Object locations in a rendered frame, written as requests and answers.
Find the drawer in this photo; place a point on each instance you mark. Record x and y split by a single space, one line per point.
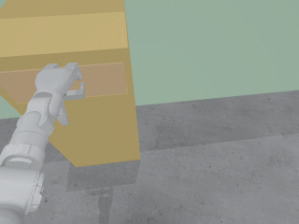
99 79

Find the handle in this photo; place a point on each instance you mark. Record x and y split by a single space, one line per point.
75 94

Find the robot left hand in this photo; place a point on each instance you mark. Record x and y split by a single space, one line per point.
59 80

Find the robot left forearm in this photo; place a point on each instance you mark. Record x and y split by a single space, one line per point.
28 143

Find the cabinet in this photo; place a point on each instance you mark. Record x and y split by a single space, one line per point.
101 129

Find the robot left upper arm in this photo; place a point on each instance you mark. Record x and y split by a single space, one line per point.
20 193

